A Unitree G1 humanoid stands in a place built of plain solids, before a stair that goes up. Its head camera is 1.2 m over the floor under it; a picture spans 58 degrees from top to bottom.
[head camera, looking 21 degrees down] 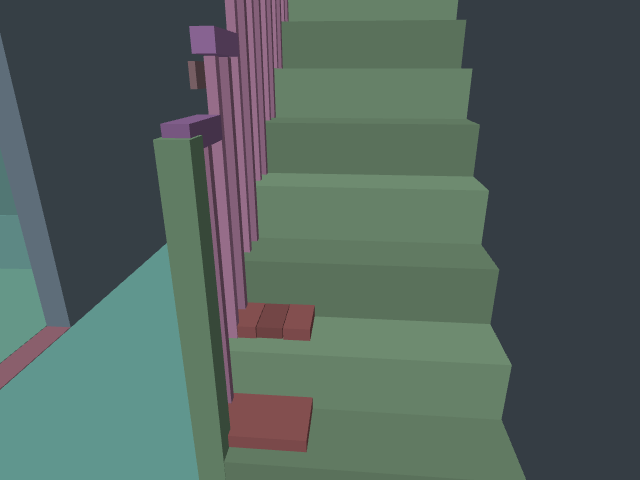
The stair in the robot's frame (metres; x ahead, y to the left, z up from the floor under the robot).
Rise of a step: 0.20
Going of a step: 0.22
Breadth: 0.88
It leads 5 degrees to the right of straight ahead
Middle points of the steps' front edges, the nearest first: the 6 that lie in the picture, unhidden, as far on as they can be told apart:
1.08 -0.12 0.41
1.31 -0.14 0.61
1.53 -0.16 0.82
1.75 -0.18 1.02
1.97 -0.20 1.22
2.19 -0.22 1.43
